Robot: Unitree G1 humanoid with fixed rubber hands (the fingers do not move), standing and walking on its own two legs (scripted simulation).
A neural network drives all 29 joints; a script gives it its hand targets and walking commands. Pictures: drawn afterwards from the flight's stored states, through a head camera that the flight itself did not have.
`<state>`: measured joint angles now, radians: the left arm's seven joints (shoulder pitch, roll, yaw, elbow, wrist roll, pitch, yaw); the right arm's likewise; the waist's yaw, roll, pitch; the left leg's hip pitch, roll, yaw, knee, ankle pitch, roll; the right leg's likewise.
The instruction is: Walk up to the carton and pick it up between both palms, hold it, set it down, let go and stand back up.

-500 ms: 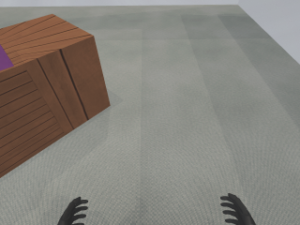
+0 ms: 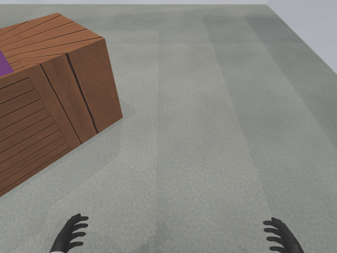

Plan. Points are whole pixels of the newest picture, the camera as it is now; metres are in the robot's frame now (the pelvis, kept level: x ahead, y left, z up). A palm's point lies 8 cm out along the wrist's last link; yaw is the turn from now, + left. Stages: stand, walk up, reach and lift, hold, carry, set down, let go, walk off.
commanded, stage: stand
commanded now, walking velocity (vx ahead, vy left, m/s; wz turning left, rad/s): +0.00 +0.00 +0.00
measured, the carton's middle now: out of the picture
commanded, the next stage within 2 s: none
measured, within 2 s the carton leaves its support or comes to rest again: neither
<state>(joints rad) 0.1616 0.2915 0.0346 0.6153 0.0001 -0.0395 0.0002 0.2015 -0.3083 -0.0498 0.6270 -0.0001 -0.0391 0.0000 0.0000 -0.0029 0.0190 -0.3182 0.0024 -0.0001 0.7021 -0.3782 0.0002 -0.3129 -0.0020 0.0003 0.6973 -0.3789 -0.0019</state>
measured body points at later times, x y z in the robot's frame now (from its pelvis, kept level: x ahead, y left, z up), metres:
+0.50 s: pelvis +0.00 +0.00 +0.00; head +0.01 +0.00 +0.45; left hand +0.17 +0.27 -0.08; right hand +0.15 -0.28 -0.08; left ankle +0.00 +0.12 -0.72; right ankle +0.00 -0.12 -0.72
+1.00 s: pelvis -0.01 +0.00 +0.00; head -0.01 +0.00 +0.45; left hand +0.15 +0.28 -0.08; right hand +0.13 -0.29 -0.09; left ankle +0.00 +0.12 -0.72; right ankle +0.00 -0.12 -0.72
